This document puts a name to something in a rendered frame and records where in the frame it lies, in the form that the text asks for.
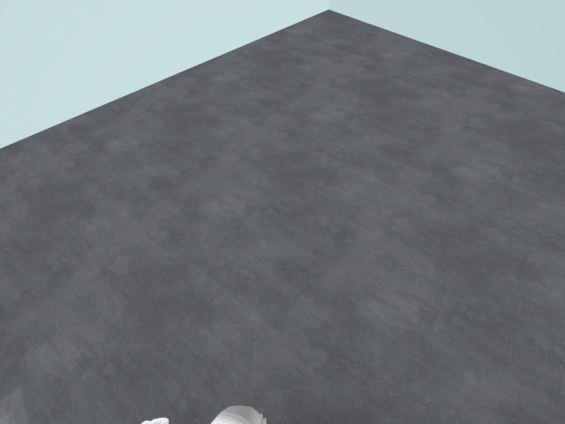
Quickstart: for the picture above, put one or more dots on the robot left thigh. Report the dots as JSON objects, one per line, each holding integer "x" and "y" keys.
{"x": 239, "y": 414}

